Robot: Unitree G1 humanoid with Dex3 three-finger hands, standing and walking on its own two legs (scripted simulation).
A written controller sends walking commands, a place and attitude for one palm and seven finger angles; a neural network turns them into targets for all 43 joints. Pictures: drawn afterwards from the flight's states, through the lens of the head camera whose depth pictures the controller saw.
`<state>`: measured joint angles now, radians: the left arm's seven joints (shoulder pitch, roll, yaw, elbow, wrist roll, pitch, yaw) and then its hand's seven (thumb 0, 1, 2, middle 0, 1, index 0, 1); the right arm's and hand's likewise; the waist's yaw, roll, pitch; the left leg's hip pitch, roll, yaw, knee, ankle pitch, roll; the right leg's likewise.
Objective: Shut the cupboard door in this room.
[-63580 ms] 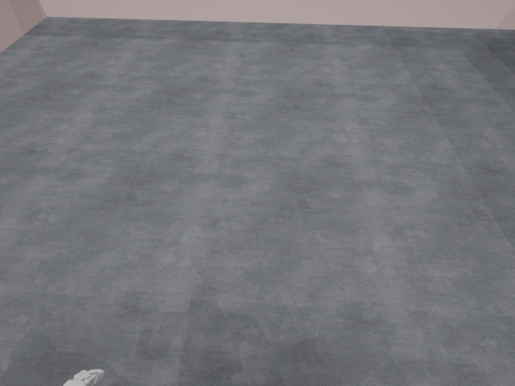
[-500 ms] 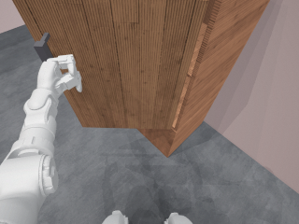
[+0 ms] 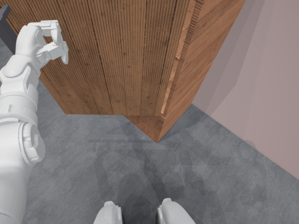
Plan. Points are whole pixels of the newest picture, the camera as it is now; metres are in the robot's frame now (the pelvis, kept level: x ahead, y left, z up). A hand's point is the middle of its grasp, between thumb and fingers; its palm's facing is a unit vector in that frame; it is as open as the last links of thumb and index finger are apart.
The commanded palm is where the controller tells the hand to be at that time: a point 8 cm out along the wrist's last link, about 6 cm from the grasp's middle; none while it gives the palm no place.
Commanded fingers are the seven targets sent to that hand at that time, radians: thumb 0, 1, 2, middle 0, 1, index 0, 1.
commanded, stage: push the door shut along its arc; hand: left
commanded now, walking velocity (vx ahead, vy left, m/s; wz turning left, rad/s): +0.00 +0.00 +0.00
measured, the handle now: (20, 43) +0.56 +0.25 +0.12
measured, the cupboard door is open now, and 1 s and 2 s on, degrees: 41 25 25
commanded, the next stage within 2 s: pull the fist back off the door in 0.56 s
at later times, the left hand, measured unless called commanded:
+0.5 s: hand (72, 35) +0.57 +0.13 +0.13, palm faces -0.30 -0.95 -0.02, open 3.4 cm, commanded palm +0.59 +0.15 +0.13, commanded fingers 0.00 0.90 0.90 -1.30 -1.50 -1.30 -1.50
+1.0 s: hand (88, 32) +0.60 +0.10 +0.12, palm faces +0.13 -0.99 -0.01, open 3.1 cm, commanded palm +0.55 +0.14 +0.13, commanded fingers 0.00 0.90 0.90 -1.30 -1.50 -1.30 -1.50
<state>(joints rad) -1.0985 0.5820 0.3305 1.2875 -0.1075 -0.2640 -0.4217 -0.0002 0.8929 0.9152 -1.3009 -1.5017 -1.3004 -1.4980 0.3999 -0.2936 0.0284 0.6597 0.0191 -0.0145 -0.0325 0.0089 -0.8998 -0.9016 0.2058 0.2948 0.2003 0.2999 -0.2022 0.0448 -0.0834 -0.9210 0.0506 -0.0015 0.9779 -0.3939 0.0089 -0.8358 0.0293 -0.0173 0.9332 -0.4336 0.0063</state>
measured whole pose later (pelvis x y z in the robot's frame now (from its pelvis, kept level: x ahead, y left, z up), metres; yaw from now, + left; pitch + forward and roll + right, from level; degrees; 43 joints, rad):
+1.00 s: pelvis +0.02 +0.00 +0.00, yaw -1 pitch +24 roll -3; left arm -1.18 0.39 0.38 1.23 0.05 -0.23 0.13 0.02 0.90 0.91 -1.30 -1.50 -1.30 -1.50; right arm 0.51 -0.22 0.02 0.67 -0.08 0.00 0.09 0.01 -0.90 -0.90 0.21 0.29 0.20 0.30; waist -0.23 0.07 -0.11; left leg -0.97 0.06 -0.01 0.97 -0.41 0.00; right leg -0.88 0.04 -0.02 0.91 -0.44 0.00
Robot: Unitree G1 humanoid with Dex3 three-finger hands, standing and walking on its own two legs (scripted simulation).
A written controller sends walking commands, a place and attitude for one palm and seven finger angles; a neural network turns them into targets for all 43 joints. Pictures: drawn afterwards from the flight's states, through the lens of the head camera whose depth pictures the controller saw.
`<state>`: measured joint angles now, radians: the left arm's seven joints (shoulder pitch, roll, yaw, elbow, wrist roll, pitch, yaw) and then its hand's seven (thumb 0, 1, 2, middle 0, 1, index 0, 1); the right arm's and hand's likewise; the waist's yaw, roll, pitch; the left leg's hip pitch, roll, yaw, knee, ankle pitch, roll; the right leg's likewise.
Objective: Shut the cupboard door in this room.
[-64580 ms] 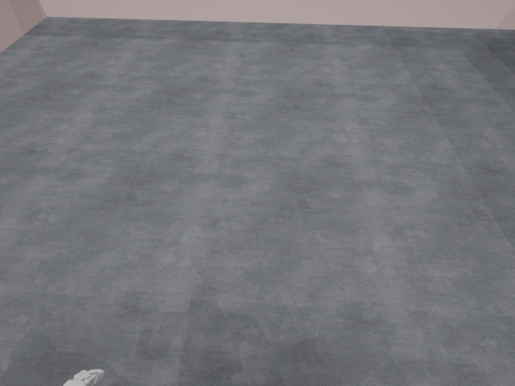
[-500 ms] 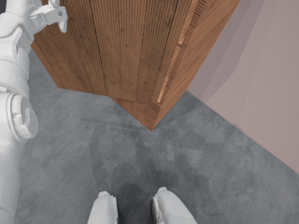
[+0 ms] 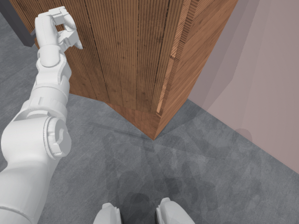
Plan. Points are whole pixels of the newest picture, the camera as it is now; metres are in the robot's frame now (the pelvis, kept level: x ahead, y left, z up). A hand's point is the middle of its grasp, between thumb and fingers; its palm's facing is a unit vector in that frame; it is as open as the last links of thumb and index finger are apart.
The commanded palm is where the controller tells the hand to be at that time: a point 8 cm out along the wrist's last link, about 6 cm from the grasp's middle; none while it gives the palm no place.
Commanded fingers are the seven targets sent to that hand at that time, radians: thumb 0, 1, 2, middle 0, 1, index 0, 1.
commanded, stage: pull the fist back off the door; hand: left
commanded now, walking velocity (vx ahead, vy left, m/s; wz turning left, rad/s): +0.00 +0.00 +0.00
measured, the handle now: (17, 13) +0.65 +0.24 +0.12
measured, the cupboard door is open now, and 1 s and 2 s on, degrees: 25 25 25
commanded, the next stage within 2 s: draw the hand back to the body in 0.54 s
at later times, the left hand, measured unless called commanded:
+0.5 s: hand (77, 62) +0.48 +0.10 +0.12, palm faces +0.13 -0.99 -0.01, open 3.1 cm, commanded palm +0.45 +0.15 +0.13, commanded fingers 0.00 0.90 0.90 -1.30 -1.50 -1.30 -1.50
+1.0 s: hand (42, 85) +0.41 +0.15 +0.15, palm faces +0.15 -0.99 +0.00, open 3.1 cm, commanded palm +0.36 +0.20 +0.16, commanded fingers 0.00 0.90 0.90 -1.30 -1.50 -1.30 -1.50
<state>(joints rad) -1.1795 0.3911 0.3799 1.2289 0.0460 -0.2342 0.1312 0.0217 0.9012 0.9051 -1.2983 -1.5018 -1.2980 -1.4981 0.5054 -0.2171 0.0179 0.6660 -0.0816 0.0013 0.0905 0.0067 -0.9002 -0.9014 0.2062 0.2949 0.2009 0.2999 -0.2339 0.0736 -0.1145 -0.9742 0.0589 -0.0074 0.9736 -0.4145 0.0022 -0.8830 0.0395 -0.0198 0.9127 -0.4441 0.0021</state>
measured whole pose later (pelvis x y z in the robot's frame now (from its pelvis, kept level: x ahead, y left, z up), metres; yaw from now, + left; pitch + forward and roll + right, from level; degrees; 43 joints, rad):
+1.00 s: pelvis +0.00 -0.01 +0.04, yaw +0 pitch +8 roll +0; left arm -0.45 0.21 0.24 0.63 -0.16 -0.25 0.00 0.02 0.90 0.90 -1.30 -1.50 -1.30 -1.50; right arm 0.40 -0.25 -0.02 0.65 0.03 0.01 -0.01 0.01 -0.90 -0.90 0.20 0.29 0.20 0.30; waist -0.06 0.06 -0.10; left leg -0.54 0.05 0.03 0.74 -0.34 -0.01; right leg -0.48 0.03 0.01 0.73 -0.39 -0.01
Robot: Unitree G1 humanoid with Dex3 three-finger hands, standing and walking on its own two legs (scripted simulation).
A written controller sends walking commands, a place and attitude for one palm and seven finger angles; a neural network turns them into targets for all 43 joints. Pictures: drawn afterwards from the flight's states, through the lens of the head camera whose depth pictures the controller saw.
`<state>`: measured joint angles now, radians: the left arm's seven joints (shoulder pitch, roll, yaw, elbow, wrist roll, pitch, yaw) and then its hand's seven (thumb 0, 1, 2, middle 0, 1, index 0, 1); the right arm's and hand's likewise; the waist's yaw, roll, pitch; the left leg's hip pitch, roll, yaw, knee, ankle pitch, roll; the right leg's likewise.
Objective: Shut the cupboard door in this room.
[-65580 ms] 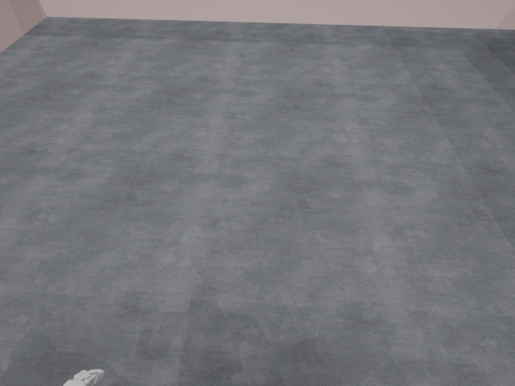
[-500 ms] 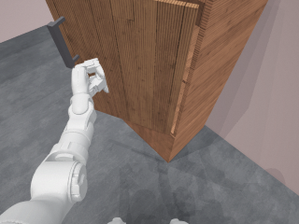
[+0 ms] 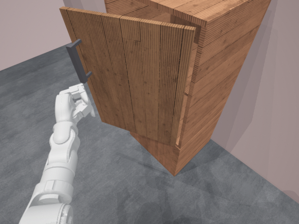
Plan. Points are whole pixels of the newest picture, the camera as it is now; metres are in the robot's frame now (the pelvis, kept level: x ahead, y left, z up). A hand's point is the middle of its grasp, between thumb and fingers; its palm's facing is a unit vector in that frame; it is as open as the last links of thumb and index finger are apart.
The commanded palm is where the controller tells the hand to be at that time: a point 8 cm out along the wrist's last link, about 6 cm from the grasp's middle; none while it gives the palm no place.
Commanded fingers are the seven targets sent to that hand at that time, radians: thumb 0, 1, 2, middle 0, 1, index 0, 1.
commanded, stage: draw the hand back to the body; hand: left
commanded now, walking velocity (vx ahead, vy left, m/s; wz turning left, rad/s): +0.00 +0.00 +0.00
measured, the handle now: (81, 61) +0.65 +0.25 +0.09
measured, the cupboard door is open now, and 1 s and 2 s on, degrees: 25 25 25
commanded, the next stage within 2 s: step back with the hand held close in 1.24 s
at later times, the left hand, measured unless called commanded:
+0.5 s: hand (37, 142) +0.27 +0.23 +0.15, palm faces +0.30 -0.92 -0.24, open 3.6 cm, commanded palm +0.22 +0.27 +0.17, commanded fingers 0.00 0.90 0.90 -0.67 -0.81 -0.67 -0.81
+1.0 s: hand out of the picture +0.19 +0.29 +0.18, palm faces +0.51 -0.76 -0.42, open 7.0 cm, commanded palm +0.15 +0.31 +0.20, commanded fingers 0.00 0.90 0.90 -0.20 -0.30 -0.20 -0.30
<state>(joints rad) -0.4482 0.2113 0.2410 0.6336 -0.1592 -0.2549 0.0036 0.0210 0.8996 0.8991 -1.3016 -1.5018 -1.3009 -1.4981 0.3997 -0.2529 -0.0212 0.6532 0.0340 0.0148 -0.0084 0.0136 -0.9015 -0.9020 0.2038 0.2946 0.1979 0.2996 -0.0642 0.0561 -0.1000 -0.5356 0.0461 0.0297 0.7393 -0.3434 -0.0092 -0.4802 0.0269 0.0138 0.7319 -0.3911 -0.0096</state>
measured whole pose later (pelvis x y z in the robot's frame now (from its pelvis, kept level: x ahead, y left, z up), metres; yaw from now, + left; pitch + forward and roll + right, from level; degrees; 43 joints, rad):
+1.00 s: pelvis +0.02 +0.01 +0.03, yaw +2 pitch -3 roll +0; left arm 0.48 0.34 0.35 -0.35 -0.08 -0.07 0.11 0.02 0.89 0.90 -0.29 -0.39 -0.29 -0.39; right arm 0.21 -0.24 0.01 0.63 0.02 -0.07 -0.09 0.02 -0.90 -0.90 0.20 0.29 0.20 0.30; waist 0.07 0.08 -0.02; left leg -0.15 0.00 0.01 0.44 -0.25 0.00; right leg -0.07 -0.01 -0.01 0.42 -0.30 0.01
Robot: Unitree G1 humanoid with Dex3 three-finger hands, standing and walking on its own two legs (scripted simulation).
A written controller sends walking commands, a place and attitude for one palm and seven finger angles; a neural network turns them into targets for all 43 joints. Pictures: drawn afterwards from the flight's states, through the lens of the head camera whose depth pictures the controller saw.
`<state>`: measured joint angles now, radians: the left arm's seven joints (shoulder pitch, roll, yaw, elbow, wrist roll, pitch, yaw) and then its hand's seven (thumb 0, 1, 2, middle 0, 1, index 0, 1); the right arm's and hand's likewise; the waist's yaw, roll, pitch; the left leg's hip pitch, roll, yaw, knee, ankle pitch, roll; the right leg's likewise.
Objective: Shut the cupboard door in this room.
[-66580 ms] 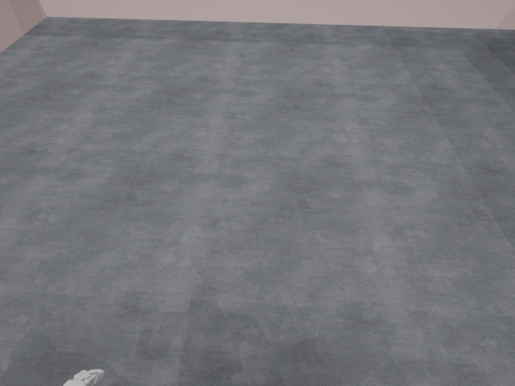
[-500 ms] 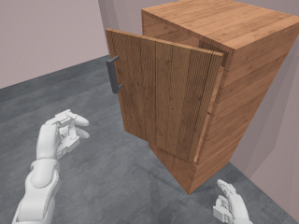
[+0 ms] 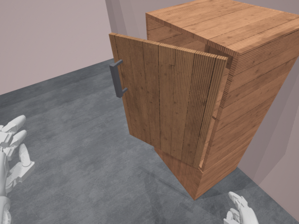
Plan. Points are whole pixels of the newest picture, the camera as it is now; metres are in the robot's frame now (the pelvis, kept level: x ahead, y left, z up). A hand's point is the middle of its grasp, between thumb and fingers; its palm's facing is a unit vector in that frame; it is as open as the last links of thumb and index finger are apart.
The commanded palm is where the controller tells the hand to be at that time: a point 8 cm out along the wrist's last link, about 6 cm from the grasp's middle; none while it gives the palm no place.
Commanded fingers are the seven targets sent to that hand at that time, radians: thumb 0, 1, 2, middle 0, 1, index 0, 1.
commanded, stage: draw the hand back to the body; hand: left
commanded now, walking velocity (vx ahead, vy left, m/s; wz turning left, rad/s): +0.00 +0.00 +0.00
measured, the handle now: (119, 79) +0.64 +0.21 +0.06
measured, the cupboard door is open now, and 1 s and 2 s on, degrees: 25 25 25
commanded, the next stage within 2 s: step back with the hand held close in 0.24 s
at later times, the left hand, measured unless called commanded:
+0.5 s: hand (34, 157) +0.19 +0.27 +0.16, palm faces +0.43 -0.78 -0.45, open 7.4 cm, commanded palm +0.14 +0.30 +0.17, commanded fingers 0.00 0.90 0.90 -0.20 -0.30 -0.20 -0.30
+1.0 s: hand out of the picture +0.11 +0.30 +0.16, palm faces +0.46 -0.76 -0.46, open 7.4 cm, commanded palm +0.05 +0.32 +0.17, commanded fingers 0.00 0.90 0.90 -0.20 -0.30 -0.20 -0.30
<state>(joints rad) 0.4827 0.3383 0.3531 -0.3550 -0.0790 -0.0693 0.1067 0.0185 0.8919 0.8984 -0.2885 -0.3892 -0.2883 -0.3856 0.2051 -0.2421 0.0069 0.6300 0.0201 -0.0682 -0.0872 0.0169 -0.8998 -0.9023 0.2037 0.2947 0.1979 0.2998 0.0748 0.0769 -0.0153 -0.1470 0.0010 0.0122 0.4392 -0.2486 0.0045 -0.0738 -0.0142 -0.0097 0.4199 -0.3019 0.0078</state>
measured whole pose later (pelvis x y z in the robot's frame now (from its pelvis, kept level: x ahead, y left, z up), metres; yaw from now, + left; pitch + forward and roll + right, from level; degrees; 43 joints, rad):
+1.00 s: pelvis -0.09 +0.02 -0.01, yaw +0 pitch +0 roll -2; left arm 0.52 0.41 0.43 -0.43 -0.04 -0.21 0.14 0.02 0.89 0.90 -0.21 -0.30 -0.21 -0.30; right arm 0.23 -0.22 0.01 0.56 0.02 -0.02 -0.10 0.02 -0.90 -0.90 0.21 0.30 0.20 0.30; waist 0.01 0.03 -0.02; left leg -0.41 0.00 0.01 0.59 -0.19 0.04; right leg -0.32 -0.01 -0.01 0.55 -0.23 0.04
